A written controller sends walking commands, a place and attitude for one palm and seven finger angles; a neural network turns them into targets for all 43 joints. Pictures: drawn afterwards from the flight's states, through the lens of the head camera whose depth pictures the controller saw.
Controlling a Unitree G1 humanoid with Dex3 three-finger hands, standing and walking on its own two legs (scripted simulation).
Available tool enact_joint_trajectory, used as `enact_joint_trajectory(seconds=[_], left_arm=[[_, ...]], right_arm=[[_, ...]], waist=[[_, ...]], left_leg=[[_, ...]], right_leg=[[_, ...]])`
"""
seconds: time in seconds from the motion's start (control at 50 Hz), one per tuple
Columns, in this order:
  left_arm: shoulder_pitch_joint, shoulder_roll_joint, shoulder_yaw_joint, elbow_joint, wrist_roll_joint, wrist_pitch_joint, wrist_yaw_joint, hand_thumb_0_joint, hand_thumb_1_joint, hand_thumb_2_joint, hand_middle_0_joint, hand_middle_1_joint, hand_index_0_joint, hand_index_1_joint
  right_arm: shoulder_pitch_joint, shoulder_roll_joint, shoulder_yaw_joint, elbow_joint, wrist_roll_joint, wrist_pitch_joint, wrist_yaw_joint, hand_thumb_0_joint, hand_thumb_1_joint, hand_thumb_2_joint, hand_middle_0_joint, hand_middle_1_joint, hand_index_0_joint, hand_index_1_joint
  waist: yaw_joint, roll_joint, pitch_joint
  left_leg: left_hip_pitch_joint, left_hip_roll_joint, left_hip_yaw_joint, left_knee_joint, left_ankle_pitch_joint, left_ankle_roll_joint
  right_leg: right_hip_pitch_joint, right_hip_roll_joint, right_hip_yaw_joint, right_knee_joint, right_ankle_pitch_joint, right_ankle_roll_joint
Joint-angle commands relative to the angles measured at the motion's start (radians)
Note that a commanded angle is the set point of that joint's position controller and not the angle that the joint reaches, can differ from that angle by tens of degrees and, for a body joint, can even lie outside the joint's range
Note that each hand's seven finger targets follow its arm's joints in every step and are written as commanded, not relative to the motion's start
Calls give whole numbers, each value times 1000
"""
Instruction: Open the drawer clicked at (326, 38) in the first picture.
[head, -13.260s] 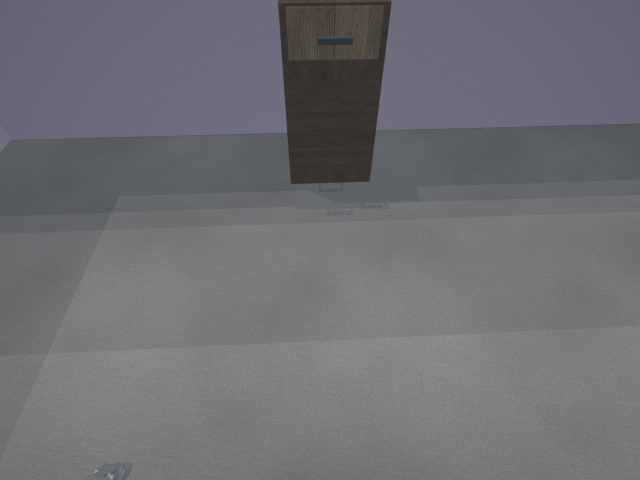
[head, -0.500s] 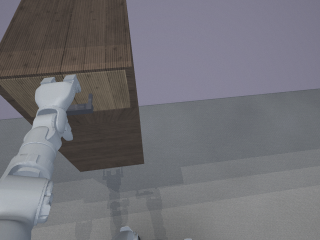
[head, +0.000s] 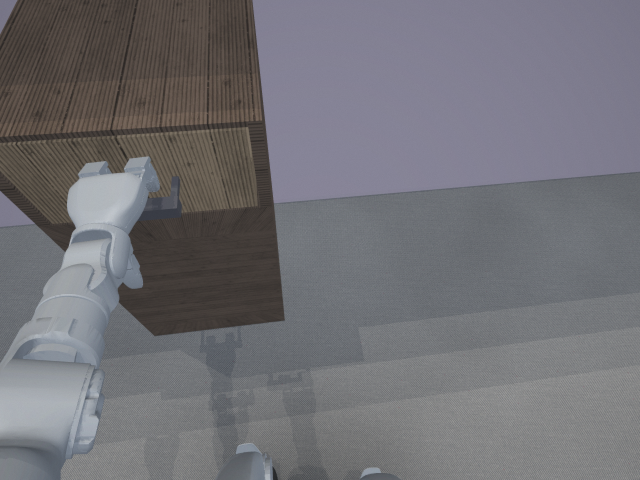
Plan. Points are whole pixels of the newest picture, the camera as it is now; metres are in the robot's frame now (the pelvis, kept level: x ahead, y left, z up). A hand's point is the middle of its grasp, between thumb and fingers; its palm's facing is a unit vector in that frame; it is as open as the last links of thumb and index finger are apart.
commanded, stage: lower the fingers behind the handle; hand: left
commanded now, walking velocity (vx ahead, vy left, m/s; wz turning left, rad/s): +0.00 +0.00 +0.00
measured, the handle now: (137, 198) +0.52 +0.26 -0.02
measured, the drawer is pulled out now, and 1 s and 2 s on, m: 0.00 0.00 0.00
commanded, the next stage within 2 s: close the thumb around the handle in 1.08 s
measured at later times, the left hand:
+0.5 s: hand (142, 236) +0.46 +0.24 -0.03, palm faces -0.07 -0.03 -1.00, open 13.8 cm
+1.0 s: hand (139, 236) +0.46 +0.25 -0.04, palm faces -0.07 -0.03 -1.00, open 13.8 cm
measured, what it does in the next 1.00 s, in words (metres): stands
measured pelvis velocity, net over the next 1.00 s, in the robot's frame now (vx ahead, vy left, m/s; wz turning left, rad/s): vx -0.02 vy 0.01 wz -0.02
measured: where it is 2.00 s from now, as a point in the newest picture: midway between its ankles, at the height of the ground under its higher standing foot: outside the picture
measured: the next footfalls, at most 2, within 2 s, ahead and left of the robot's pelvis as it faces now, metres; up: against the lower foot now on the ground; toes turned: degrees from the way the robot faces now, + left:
none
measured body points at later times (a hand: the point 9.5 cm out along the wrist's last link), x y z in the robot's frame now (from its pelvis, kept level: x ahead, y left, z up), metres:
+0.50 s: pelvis -0.02 +0.01 -0.02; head +0.10 +0.02 +0.42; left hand +0.46 +0.24 +0.02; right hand -0.01 -0.26 -0.14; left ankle +0.04 +0.11 -0.68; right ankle -0.05 -0.12 -0.68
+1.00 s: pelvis -0.02 +0.01 -0.03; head +0.10 +0.02 +0.40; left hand +0.46 +0.25 +0.02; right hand -0.02 -0.26 -0.15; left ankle +0.04 +0.11 -0.68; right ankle -0.05 -0.12 -0.68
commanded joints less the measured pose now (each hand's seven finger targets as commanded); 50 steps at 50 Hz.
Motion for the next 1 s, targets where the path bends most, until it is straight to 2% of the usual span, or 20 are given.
enact_joint_trajectory(seconds=[0.0, 0.06, 0.14, 0.16, 0.18, 0.22, 0.26, 0.32, 0.38, 0.46, 0.52, 0.56, 0.64, 0.7, 0.72, 0.74, 0.8, 0.9, 0.94, 0.98], left_arm=[[-393, 259, 67, -192, -3, -4, 49, 0, -500, 300, -300, -1200, -300, -1200], [-402, 234, 54, -202, 1, -11, 58, 0, -500, 300, -300, -1200, -300, -1200], [-402, 210, 46, -203, 4, -10, 73, 0, -500, 300, -300, -1200, -300, -1200], [-401, 195, 36, -187, 3, -2, 76, 0, -500, 300, -300, -1200, -300, -1200], [-422, 208, 41, -191, 8, 2, 82, 0, -500, 300, -300, -1200, -300, -1200], [-436, 176, 21, -184, 5, 11, 85, 0, -500, 300, -300, -1200, -300, -1200], [-414, 199, 37, -149, 12, 26, 90, 0, -500, 300, -300, -1200, -300, -1200], [-472, 190, 19, -134, 12, 37, 90, 0, -500, 300, -300, -1200, -300, -1200], [-484, 234, 45, -137, 21, 32, 94, 0, -500, 300, -300, -1200, -300, -1200], [-489, 219, 43, -134, 23, 27, 104, 0, -500, 300, -300, -1200, -300, -1200], [-480, 258, 67, -97, 22, 38, 109, 0, -500, 300, -300, -1200, -300, -1200], [-476, 259, 64, -88, 26, 44, 113, 0, -500, 300, -300, -1200, -300, -1200], [-465, 291, 78, -80, 21, 47, 102, 0, -500, 300, -300, -1200, -300, -1200], [-443, 275, 63, -89, 17, 53, 89, 0, -500, 300, -300, -1200, -300, -1200], [-461, 243, 42, -104, 10, 51, 81, 0, -500, 300, -300, -1200, -300, -1200], [-463, 274, 63, -112, 14, 47, 81, 0, -500, 300, -300, -1200, -300, -1200], [-440, 250, 51, -120, 2, 43, 72, 0, -500, 300, -300, -1200, -300, -1200], [-440, 252, 49, -108, 6, 34, 71, 0, -500, 300, -300, -1200, -300, -1200], [-433, 283, 71, -120, 10, 25, 72, 0, -500, 300, -300, -1200, -300, -1200], [-427, 266, 64, -131, 11, 23, 77, 0, -500, 300, -300, -1200, -300, -1200]], right_arm=[[138, -164, -59, -51, -10, -7, -9, 0, -900, -900, 200, 300, 200, 300], [135, -162, -61, -48, -15, -8, -8, 0, -900, -900, 200, 300, 200, 300], [133, -158, -62, -51, -18, -9, -3, 0, -900, -900, 200, 300, 200, 300], [135, -158, -62, -48, -19, -9, -1, 0, -900, -900, 200, 300, 200, 300], [135, -161, -61, -46, -19, -8, -1, 0, -900, -900, 200, 300, 200, 300], [134, -157, -60, -46, -22, -9, 2, 0, -900, -900, 200, 300, 200, 300], [138, -162, -59, -46, -22, -7, 0, 0, -900, -900, 200, 300, 200, 300], [138, -162, -52, -46, -23, -8, -1, 0, -900, -900, 200, 300, 200, 300], [140, -165, -49, -48, -23, -13, -6, 0, -900, -900, 200, 300, 200, 300], [146, -163, -50, -47, -29, -22, -7, 0, -900, -900, 200, 300, 200, 300], [147, -166, -43, -45, -29, -23, -7, 0, -900, -900, 200, 300, 200, 300], [150, -168, -42, -45, -29, -25, -6, 0, -900, -900, 200, 300, 200, 300], [158, -171, -40, -43, -27, -27, -8, 0, -900, -900, 200, 300, 200, 300], [158, -169, -38, -45, -27, -24, -7, 0, -900, -900, 200, 300, 200, 300], [158, -165, -41, -45, -26, -26, -6, 0, -900, -900, 200, 300, 200, 300], [163, -170, -42, -42, -24, -26, -9, 0, -900, -900, 200, 300, 200, 300], [167, -165, -43, -41, -24, -26, -10, 0, -900, -900, 200, 300, 200, 300], [167, -165, -41, -40, -23, -28, -12, 0, -900, -900, 200, 300, 200, 300], [163, -166, -39, -43, -22, -26, -13, 0, -900, -900, 200, 300, 200, 300], [161, -164, -41, -46, -24, -26, -10, 0, -900, -900, 200, 300, 200, 300]], waist=[[-10, 45, -400], [-15, 75, -410], [-16, 65, -433], [-20, 74, -400], [-24, 60, -402], [-28, 73, -405], [-23, 63, -396], [-39, 61, -375], [-33, 70, -411], [-33, 99, -436], [-33, 68, -430], [-30, 88, -427], [-31, 65, -460], [-25, 88, -442], [-35, 102, -444], [-30, 80, -455], [-28, 84, -452], [-35, 62, -422], [-24, 75, -440], [-19, 89, -444]], left_leg=[[484, -52, -9, -19, 382, 32], [505, -47, -15, -5, 389, 29], [509, -43, -25, 7, 396, 27], [500, -42, -27, 7, 375, 26], [496, -39, -31, 7, 362, 26], [499, -38, -38, 8, 355, 24], [488, -36, -39, 11, 336, 24], [458, -37, -45, 11, 289, 25], [447, -35, -44, 25, 273, 28], [448, -31, -50, 46, 275, 25], [388, -34, -45, 60, 256, 29], [377, -35, -40, 67, 243, 28], [346, -35, -32, 90, 256, 33], [351, -35, -31, 87, 264, 30], [375, -32, -36, 83, 269, 28], [386, -28, -42, 84, 273, 28], [383, -31, -37, 84, 278, 30], [360, -31, -37, 85, 256, 34], [372, -30, -37, 86, 276, 30], [379, -31, -38, 87, 282, 29]], right_leg=[[-12, 43, -7, -103, 440, -17], [-55, 44, -11, -90, 418, -19], [-82, 47, -16, -72, 404, -19], [-101, 48, -22, -75, 377, -22], [-113, 48, -23, -72, 362, -20], [-132, 48, -28, -66, 336, -24], [-143, 49, -28, -64, 318, -23], [-166, 48, -30, -60, 279, -24], [-177, 47, -26, -45, 268, -22], [-212, 49, -31, -22, 252, -24], [-196, 47, -26, -12, 253, -22], [-208, 48, -26, -8, 245, -21], [-184, 47, -17, 7, 284, -15], [-185, 50, -21, 5, 289, -19], [-204, 50, -26, 6, 276, -20], [-208, 51, -27, 8, 273, -18], [-191, 52, -25, 1, 286, -19], [-201, 51, -25, -2, 272, -17], [-198, 50, -24, 6, 287, -18], [-203, 51, -26, 8, 285, -20]])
